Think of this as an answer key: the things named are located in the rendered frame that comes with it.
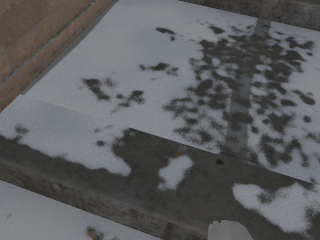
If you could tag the robot right thigh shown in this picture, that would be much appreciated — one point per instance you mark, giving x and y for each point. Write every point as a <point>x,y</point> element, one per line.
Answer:
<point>228,230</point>

